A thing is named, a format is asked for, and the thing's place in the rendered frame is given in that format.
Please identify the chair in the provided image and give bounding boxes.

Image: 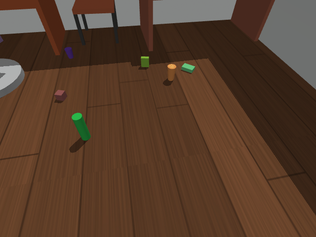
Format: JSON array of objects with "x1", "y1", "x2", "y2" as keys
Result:
[{"x1": 72, "y1": 0, "x2": 119, "y2": 45}]

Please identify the office chair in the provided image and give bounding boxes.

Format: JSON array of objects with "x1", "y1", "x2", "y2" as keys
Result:
[{"x1": 0, "y1": 36, "x2": 25, "y2": 98}]

